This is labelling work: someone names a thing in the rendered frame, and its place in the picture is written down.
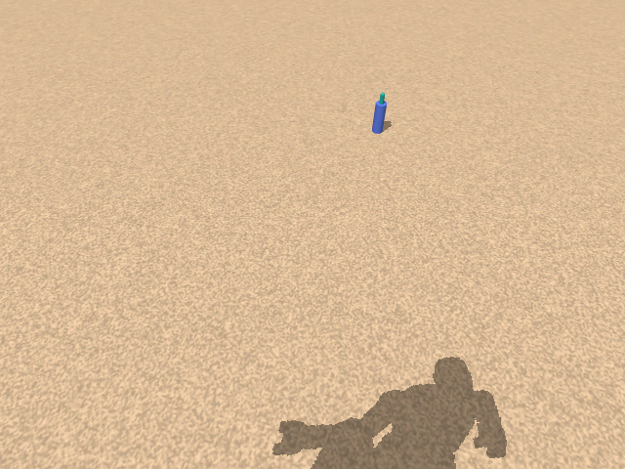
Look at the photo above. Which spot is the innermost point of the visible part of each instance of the bottle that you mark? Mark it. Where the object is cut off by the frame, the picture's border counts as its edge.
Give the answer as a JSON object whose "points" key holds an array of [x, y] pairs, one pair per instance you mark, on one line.
{"points": [[379, 115]]}

